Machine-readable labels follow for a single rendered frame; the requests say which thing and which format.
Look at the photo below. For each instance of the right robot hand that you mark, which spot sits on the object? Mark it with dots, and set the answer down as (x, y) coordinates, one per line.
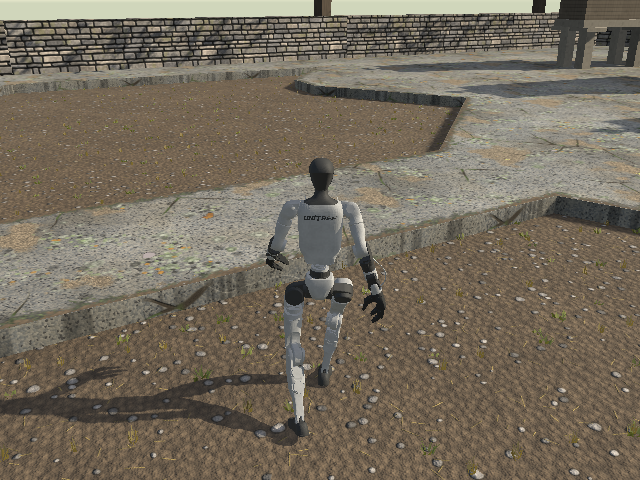
(380, 306)

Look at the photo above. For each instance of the humanoid robot torso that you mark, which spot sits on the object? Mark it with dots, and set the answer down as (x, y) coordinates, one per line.
(320, 236)

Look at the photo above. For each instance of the robot right upper arm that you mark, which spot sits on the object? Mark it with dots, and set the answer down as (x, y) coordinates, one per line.
(353, 213)

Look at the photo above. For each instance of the left robot hand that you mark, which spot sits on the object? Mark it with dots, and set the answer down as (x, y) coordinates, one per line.
(281, 258)

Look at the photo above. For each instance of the robot left forearm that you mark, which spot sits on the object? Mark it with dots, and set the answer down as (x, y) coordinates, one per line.
(271, 254)

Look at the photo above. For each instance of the robot left upper arm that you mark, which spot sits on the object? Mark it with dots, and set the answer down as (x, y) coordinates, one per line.
(289, 211)

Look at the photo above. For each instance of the robot right forearm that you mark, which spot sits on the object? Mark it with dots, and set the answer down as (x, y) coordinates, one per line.
(370, 273)

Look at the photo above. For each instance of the left robot shin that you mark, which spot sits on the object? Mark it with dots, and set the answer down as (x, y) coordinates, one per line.
(296, 385)

